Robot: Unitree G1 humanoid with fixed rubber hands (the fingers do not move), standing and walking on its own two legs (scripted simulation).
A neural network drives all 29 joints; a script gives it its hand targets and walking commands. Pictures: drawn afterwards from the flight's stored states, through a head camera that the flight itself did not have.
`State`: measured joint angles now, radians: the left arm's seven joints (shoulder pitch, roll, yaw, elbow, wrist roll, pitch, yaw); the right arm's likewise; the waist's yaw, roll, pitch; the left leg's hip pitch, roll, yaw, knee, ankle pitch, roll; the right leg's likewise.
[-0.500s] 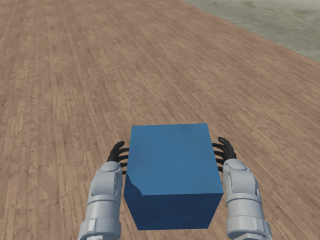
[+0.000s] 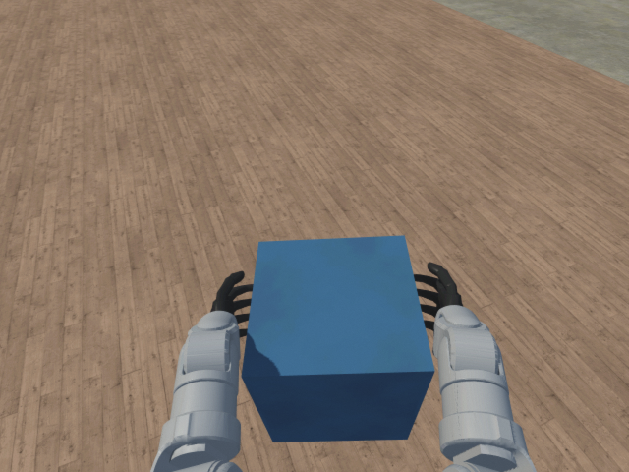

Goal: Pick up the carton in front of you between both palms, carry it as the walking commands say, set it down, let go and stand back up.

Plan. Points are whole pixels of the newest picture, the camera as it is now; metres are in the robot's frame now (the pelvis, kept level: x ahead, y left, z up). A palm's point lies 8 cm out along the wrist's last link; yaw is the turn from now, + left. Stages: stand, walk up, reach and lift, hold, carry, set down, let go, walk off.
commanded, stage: set down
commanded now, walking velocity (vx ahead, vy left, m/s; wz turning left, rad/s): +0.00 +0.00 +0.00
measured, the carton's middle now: (335, 343) +0.32 +0.00 -0.04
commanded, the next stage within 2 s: none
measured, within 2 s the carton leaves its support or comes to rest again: neither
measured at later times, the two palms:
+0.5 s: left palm (223, 365) +0.34 +0.20 -0.17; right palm (390, 353) +0.36 -0.10 -0.15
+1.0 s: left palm (227, 386) +0.36 +0.22 -0.31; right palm (369, 366) +0.41 -0.08 -0.29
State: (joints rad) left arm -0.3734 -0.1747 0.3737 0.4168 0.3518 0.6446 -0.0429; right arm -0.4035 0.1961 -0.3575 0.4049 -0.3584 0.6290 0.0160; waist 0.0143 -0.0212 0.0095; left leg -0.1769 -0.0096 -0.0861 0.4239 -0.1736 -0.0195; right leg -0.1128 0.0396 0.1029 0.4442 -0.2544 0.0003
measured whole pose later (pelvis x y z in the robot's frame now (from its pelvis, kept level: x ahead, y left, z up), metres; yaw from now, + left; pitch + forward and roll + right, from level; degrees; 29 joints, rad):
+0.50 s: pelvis -0.02 +0.01 -0.08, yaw -2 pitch +35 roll -2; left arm -0.49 -0.08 0.37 0.49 0.17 0.15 0.00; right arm -0.52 0.17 -0.32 0.50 -0.19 0.09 -0.07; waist 0.06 -0.04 -0.14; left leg -1.25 -0.04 -0.13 0.93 -0.29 -0.04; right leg -1.17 0.09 0.11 0.93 -0.36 0.04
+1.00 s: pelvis -0.07 +0.01 -0.22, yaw -3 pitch +45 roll -2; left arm -0.83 -0.03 0.51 0.62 0.22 0.28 0.02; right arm -0.94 0.06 -0.41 0.72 -0.23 0.23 -0.07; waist 0.09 -0.07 -0.23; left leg -1.87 -0.08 -0.12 1.49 -0.41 -0.07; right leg -1.81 0.15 0.11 1.52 -0.51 0.07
